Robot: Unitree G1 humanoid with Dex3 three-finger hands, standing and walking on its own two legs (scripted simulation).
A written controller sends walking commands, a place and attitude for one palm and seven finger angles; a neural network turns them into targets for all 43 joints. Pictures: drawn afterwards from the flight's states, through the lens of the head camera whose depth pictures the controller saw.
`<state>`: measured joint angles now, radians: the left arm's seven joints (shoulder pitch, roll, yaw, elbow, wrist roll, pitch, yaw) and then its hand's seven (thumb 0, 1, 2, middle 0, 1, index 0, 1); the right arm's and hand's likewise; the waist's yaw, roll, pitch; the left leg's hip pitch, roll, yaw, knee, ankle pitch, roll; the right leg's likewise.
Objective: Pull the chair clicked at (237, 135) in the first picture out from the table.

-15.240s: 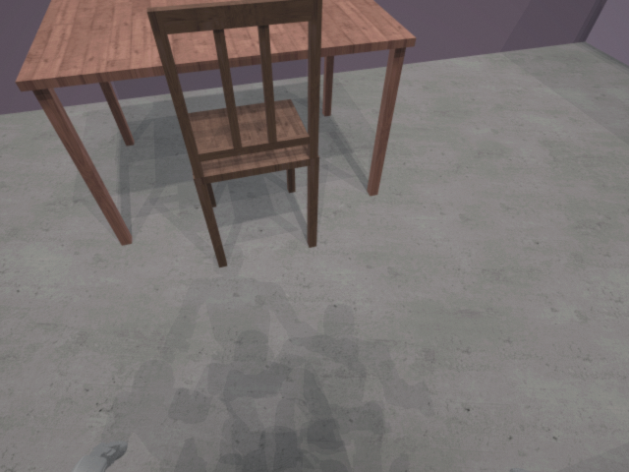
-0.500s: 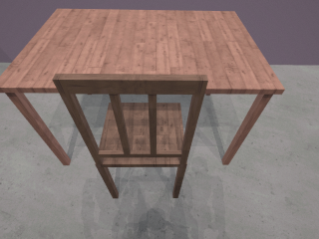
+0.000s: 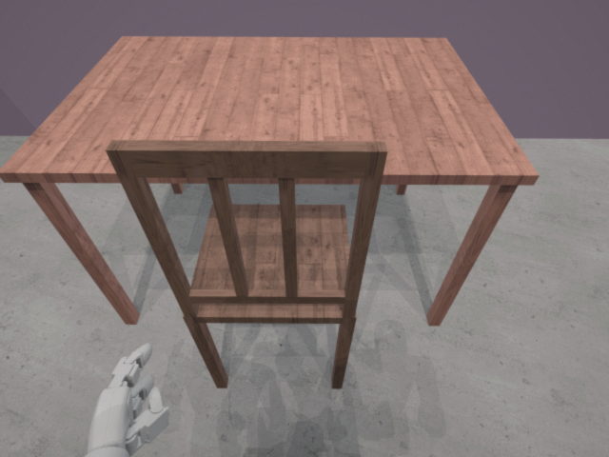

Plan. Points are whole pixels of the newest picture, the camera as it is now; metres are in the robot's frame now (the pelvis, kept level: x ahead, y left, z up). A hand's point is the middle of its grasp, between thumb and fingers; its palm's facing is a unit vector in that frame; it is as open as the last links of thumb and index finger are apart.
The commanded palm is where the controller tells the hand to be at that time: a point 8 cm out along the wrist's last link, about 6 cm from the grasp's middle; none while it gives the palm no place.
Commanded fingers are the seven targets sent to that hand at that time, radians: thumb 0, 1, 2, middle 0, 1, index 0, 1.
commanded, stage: raise the hand toward the chair's back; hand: left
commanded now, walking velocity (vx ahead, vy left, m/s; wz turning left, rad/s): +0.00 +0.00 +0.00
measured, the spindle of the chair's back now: (231, 243) +0.49 +0.15 -0.05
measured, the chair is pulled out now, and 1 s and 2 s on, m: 0.00 0.00 0.00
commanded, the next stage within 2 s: aim the fingers beside a spindle in 1.92 s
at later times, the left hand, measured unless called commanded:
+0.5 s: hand (200, 435) +0.16 +0.14 -0.03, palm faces -0.03 -0.99 -0.10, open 11.5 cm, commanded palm +0.14 +0.21 -0.05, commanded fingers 0.00 0.08 0.55 -0.12 -0.17 -0.12 -0.17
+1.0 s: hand (174, 405) +0.20 +0.18 -0.04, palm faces +0.02 -1.00 -0.03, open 15.6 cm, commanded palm +0.18 +0.24 -0.03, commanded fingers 0.00 -0.50 0.30 -0.06 -0.08 -0.06 -0.08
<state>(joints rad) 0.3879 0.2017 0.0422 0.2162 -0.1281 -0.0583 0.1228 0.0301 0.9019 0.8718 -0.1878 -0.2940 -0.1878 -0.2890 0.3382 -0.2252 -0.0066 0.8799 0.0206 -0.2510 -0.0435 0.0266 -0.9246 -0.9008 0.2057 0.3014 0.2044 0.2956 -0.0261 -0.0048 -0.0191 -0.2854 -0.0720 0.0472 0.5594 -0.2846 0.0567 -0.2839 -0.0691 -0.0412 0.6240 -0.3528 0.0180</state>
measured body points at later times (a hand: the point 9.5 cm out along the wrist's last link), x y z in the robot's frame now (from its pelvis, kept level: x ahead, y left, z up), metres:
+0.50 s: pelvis -0.05 -0.05 -0.10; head +0.02 -0.05 +0.34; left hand +0.16 +0.19 -0.02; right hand +0.18 -0.25 -0.18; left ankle +0.00 +0.08 -0.73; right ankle -0.01 -0.13 -0.73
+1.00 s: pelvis -0.03 -0.01 -0.08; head +0.05 +0.01 +0.36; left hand +0.19 +0.24 -0.03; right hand +0.16 -0.26 -0.15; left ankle +0.00 +0.08 -0.73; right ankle -0.01 -0.13 -0.73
